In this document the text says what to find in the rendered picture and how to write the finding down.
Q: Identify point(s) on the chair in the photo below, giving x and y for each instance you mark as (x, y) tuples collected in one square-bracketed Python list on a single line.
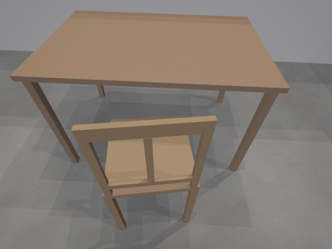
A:
[(147, 156)]

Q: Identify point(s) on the table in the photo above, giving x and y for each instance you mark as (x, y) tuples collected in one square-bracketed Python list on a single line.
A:
[(154, 50)]

